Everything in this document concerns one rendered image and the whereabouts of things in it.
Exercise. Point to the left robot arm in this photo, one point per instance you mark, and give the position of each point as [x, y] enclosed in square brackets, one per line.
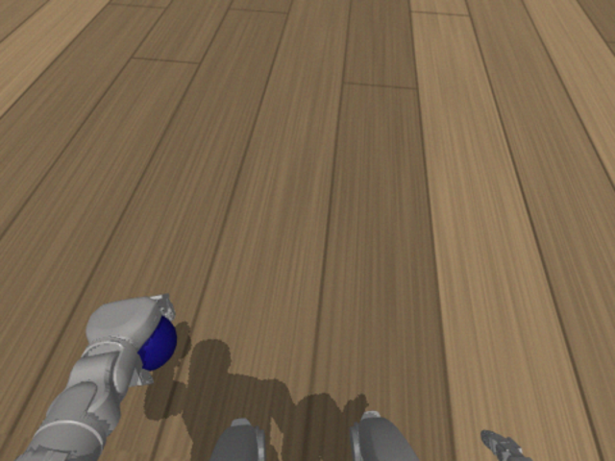
[86, 412]

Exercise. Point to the right robot hand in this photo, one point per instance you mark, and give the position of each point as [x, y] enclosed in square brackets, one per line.
[505, 449]

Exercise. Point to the ball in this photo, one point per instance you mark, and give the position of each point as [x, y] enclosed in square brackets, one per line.
[160, 346]

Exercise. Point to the left robot hand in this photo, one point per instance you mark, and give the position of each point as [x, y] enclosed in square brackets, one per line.
[133, 320]

